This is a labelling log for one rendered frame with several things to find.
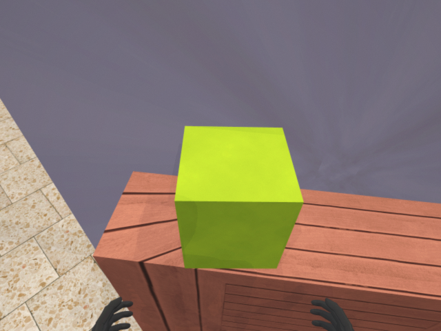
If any pedestal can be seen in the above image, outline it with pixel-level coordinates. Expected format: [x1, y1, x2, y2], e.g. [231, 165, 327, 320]
[93, 171, 441, 331]

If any left robot hand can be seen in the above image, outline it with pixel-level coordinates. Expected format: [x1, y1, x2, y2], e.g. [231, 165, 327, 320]
[91, 297, 133, 331]

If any carton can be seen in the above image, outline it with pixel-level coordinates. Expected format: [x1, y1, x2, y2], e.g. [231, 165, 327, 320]
[174, 126, 304, 269]

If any right robot hand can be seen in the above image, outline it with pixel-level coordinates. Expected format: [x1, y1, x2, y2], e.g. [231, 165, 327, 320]
[310, 298, 354, 331]

